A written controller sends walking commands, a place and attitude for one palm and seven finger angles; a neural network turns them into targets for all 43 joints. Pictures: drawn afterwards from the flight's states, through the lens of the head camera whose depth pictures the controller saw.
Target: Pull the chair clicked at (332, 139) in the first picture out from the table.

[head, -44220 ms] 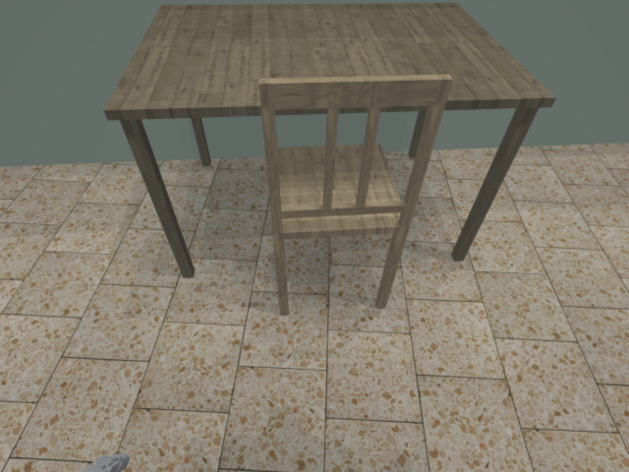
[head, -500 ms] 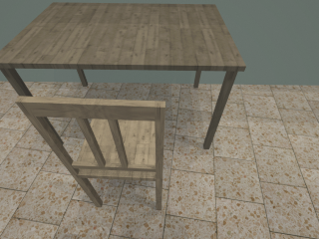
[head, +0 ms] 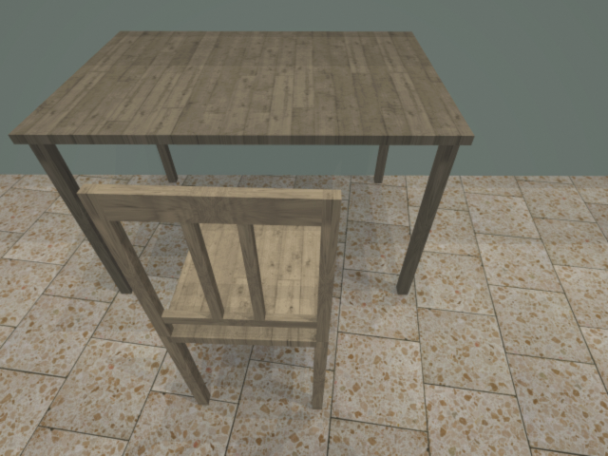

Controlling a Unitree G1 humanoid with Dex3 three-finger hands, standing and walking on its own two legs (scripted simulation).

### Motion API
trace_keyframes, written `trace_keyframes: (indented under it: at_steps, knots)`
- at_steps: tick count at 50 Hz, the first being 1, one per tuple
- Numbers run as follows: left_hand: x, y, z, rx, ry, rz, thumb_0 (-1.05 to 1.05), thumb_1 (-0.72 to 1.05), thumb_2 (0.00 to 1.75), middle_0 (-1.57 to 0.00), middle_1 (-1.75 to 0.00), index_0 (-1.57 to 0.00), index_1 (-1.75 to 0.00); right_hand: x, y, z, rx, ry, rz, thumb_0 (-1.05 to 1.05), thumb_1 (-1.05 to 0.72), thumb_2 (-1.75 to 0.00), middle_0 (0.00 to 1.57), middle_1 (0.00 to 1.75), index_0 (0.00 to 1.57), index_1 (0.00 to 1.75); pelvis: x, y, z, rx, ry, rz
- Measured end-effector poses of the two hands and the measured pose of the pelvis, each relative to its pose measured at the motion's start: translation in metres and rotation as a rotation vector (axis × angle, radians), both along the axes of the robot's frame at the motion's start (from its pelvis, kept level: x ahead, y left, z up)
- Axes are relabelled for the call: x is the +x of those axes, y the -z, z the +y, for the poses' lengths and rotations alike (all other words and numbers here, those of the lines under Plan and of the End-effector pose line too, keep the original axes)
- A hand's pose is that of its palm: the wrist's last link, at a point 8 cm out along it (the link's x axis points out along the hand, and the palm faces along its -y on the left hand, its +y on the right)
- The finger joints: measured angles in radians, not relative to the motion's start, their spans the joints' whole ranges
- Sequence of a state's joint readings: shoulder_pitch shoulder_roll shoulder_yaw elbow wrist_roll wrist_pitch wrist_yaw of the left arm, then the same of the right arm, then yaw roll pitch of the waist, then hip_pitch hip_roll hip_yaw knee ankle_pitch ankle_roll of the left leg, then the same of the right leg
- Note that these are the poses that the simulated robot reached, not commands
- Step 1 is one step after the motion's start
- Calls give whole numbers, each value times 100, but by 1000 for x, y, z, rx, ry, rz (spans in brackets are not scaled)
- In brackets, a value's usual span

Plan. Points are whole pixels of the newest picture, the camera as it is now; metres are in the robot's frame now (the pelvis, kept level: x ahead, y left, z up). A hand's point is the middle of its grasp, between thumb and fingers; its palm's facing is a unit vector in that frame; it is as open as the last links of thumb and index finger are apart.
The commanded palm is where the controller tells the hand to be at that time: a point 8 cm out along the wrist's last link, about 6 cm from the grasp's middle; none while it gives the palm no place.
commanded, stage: come to a stop and stand still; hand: left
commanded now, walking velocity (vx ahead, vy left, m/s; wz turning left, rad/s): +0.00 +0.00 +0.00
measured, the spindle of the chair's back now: (205, 273) +0.46 +0.21 -0.08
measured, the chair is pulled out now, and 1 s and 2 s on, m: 0.23 0.23 0.23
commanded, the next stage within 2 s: look again from close up in 0.84 s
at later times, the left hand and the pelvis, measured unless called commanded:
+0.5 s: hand out of the picture +0.00 +0.18 -0.17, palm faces +0.01 -0.99 -0.14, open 7.4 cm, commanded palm none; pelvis +0.02 +0.02 +0.01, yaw +0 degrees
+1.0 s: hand out of the picture +0.05 +0.19 -0.17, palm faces -0.01 -0.99 -0.17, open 7.4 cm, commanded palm none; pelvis +0.04 +0.03 +0.01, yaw -1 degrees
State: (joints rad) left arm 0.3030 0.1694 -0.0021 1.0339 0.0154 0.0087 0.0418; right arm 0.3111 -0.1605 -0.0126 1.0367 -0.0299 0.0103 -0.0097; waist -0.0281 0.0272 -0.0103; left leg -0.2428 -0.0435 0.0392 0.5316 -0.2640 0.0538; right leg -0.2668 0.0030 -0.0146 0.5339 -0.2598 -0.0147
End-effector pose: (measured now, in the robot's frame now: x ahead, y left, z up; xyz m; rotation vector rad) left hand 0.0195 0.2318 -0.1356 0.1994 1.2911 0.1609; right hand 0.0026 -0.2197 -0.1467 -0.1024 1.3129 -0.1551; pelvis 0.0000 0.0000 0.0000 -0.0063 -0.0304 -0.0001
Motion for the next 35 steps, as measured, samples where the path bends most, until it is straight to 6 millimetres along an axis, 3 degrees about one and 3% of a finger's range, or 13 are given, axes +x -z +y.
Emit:
trace_keyframes:
  at_steps: [8,20,35]
  knots:
    - [-12,3,15,-19,-7,19,1,91,90,-20,-30,-20,-30,-11,-3,17,-7,-6,33,1,-91,-89,20,30,20,30,-4,-1,17,8,4,8]
    - [-34,8,1,-81,-27,125,1,91,90,-20,-30,-20,-30,16,-11,20,-30,-21,22,1,-91,-89,20,30,20,30,12,-5,24,4,7,20]
    - [4,12,-2,-93,-4,102,1,92,90,-20,-30,-20,-30,37,-15,18,-54,-16,28,1,-92,-89,20,30,20,30,32,-6,23,-2,14,9]
